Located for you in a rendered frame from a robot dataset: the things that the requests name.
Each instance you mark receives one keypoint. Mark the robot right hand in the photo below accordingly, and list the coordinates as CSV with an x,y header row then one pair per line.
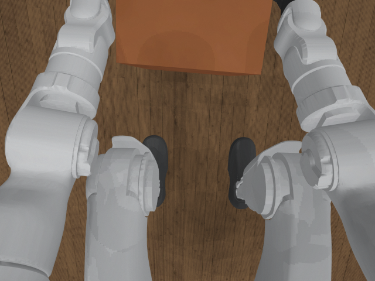
x,y
282,4

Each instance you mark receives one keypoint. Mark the right robot forearm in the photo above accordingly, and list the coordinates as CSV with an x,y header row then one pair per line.
x,y
316,76

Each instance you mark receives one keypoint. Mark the left robot upper arm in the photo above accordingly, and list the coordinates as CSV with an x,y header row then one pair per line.
x,y
48,150

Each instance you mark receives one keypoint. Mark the right robot upper arm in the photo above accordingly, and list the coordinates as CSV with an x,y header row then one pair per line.
x,y
340,159

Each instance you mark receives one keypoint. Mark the robot right shin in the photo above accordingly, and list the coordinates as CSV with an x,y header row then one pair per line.
x,y
243,186

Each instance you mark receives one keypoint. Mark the left robot thigh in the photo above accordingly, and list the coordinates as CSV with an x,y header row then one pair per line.
x,y
116,227

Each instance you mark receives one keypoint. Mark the carton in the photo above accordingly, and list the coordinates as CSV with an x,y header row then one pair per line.
x,y
220,37

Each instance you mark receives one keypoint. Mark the left robot forearm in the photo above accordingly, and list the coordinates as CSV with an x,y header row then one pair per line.
x,y
77,62

